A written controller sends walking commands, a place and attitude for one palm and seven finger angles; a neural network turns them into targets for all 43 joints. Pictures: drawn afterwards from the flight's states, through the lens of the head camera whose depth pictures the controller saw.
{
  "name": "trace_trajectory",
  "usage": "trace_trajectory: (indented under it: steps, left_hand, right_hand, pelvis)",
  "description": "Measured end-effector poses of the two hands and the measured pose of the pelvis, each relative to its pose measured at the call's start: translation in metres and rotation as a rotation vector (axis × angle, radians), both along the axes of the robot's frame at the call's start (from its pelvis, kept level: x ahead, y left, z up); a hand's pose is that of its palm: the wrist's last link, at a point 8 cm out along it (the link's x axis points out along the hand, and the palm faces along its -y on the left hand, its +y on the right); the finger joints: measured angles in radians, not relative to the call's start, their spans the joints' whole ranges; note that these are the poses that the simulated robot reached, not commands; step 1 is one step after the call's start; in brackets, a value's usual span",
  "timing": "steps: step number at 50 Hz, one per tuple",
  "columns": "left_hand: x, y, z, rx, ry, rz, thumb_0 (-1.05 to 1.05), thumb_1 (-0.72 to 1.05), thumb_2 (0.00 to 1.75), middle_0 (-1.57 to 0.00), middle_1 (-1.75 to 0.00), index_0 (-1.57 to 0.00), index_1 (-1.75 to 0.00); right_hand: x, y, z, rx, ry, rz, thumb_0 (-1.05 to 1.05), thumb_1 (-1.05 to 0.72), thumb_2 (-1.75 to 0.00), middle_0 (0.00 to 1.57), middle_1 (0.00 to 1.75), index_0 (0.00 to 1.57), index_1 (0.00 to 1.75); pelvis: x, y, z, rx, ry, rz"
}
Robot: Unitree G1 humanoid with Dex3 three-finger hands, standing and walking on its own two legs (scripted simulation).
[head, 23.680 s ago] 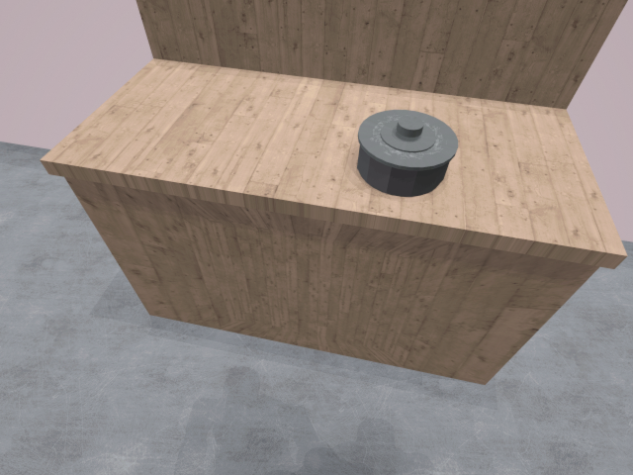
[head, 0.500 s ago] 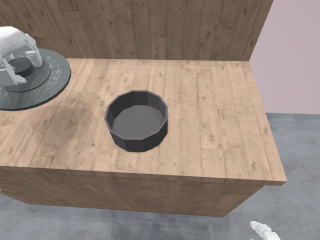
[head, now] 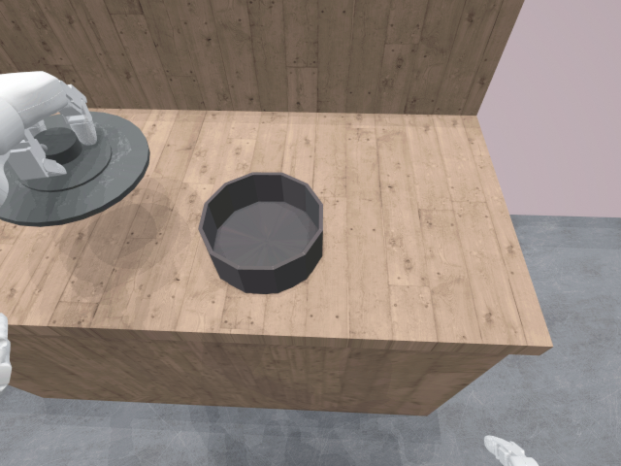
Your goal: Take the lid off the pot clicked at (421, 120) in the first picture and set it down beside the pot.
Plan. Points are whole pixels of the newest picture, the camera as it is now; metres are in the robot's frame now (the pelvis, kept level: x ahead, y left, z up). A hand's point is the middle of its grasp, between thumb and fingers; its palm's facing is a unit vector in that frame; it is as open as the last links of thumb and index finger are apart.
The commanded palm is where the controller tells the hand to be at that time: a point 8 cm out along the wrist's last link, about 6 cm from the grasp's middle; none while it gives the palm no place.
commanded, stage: lower the lid onto the table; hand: left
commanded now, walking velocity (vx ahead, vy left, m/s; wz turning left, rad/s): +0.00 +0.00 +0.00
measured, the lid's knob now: (56, 146) +0.46 +0.32 +0.16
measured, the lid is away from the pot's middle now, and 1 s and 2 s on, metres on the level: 0.24 0.23 0.23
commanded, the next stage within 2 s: none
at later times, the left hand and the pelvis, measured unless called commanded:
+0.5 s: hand (54, 173) +0.42 +0.32 +0.15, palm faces -0.34 -0.04 -0.94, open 7.9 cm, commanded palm +0.42 +0.31 +0.21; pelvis +0.00 +0.00 +0.00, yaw +0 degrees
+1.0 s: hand (77, 187) +0.43 +0.31 +0.12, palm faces -0.38 -0.05 -0.92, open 7.9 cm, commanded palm +0.43 +0.31 +0.18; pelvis +0.00 +0.00 +0.00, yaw -1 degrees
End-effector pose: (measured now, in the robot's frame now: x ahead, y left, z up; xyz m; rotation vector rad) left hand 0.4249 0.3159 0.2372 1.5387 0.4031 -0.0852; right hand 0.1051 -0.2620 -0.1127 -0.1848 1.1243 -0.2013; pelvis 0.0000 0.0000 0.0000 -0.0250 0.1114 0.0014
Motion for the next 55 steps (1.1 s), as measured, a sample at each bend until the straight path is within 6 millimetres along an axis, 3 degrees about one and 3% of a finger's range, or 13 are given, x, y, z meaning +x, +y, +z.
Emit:
trace_trajectory:
  steps: [11,31,55]
  left_hand:
    - [0.001,0.004,-0.017,-0.013,0.028,-0.015,0.00,0.13,0.89,-0.67,-0.87,-0.70,-0.87]
    - [-0.008,0.001,-0.042,-0.020,0.061,-0.051,0.00,0.13,0.89,-0.67,-0.87,-0.70,-0.87]
    - [0.006,-0.004,-0.072,-0.037,0.097,-0.067,0.00,0.13,0.89,-0.67,-0.87,-0.69,-0.87]
  right_hand:
    - [-0.011,-0.003,-0.002,-0.005,0.037,-0.023,0.01,-0.91,-0.90,0.20,0.30,0.20,0.30]
    - [0.012,0.008,-0.001,0.008,-0.007,0.013,0.01,-0.90,-0.90,0.20,0.30,0.20,0.30]
    - [-0.027,-0.010,-0.005,-0.033,0.081,-0.074,0.01,-0.90,-0.90,0.20,0.30,0.20,0.30]
  pelvis:
    - [0.003,0.003,-0.001,-0.002,0.007,-0.004]
    - [0.002,0.003,-0.001,-0.003,0.012,0.001]
    - [0.006,0.000,-0.002,-0.002,0.025,-0.022]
